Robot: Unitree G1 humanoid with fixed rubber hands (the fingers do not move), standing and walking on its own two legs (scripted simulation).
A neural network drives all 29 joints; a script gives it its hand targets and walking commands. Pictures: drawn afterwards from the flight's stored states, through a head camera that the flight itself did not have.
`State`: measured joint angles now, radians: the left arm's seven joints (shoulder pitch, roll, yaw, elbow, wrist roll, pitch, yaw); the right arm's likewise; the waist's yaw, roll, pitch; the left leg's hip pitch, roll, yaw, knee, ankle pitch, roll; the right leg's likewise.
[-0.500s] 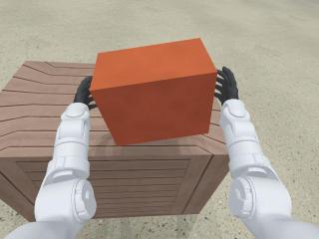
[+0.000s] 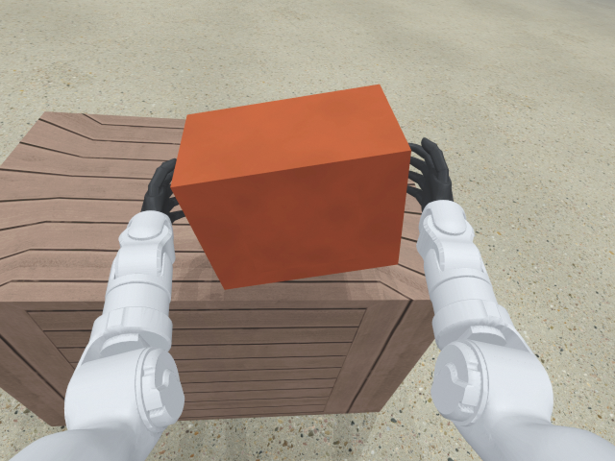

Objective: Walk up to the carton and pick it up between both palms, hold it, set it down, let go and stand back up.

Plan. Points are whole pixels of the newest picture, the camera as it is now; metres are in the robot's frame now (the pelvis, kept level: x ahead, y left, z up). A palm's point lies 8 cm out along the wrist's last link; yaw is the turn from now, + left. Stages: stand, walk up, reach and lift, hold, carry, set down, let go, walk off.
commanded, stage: set down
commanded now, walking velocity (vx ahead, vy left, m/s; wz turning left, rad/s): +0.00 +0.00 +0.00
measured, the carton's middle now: (297, 193) +0.47 +0.03 +0.10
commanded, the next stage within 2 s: none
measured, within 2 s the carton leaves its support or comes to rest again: rests again in 2.00 s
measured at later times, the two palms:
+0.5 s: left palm (162, 208) +0.41 +0.22 +0.10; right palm (428, 201) +0.42 -0.15 +0.15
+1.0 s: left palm (170, 212) +0.43 +0.21 +0.08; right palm (422, 206) +0.44 -0.16 +0.12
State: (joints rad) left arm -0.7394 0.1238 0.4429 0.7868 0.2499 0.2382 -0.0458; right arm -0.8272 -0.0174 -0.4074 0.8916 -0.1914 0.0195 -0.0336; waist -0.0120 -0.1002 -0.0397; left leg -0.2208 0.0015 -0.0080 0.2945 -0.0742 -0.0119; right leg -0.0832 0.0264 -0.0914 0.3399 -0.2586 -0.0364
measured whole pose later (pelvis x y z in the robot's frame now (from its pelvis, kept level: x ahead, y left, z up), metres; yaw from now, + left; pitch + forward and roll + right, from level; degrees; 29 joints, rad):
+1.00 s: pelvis +0.03 -0.01 +0.00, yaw +0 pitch +3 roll +1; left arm -0.81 0.17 0.50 1.00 0.25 0.08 -0.07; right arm -0.83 0.04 -0.54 0.90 -0.35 0.00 0.00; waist 0.00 -0.10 -0.02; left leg -0.24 0.00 0.00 0.29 -0.10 -0.02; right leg -0.11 0.03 -0.09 0.34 -0.29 -0.04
